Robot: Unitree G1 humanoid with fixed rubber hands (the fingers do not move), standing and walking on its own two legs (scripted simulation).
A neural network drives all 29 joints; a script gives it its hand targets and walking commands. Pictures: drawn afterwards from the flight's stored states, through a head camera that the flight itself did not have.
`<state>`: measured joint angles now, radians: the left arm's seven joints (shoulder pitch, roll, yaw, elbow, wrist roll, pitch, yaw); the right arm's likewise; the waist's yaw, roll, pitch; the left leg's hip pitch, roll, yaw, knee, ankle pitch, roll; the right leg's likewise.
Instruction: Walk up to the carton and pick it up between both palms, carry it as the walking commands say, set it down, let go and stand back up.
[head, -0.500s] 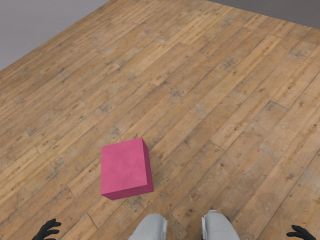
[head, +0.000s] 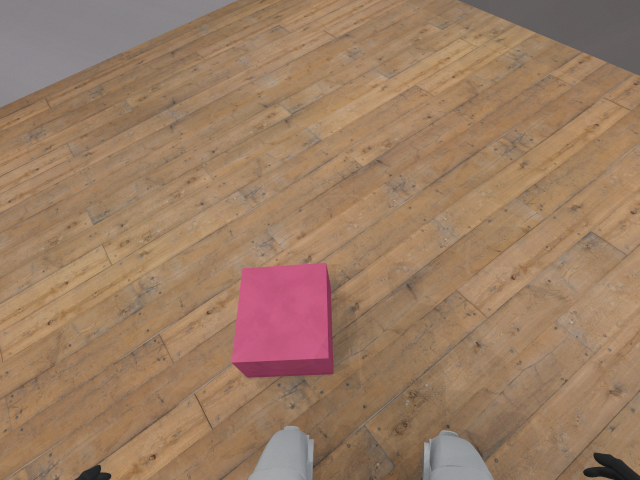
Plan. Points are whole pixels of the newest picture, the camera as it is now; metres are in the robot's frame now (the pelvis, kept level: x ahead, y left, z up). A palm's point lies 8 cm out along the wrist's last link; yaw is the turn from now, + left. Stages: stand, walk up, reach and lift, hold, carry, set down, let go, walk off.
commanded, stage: walk up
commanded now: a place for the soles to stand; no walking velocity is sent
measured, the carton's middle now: (286, 320) +0.58 +0.19 -0.64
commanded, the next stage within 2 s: none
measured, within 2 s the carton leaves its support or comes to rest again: neither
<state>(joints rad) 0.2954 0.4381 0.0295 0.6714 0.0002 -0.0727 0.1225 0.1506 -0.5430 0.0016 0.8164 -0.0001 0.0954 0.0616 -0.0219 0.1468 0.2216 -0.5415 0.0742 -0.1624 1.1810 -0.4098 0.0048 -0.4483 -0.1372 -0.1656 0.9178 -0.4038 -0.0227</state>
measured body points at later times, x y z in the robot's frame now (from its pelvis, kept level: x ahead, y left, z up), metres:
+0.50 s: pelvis -0.04 +0.13 +0.01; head +0.04 +0.12 +0.45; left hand +0.03 +0.47 -0.09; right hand +0.06 -0.18 -0.11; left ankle +0.04 +0.19 -0.68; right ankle -0.01 +0.03 -0.67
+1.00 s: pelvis -0.01 +0.09 +0.02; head +0.04 +0.08 +0.46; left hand +0.11 +0.42 -0.07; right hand +0.09 -0.22 -0.10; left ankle +0.04 +0.19 -0.68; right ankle -0.01 +0.01 -0.68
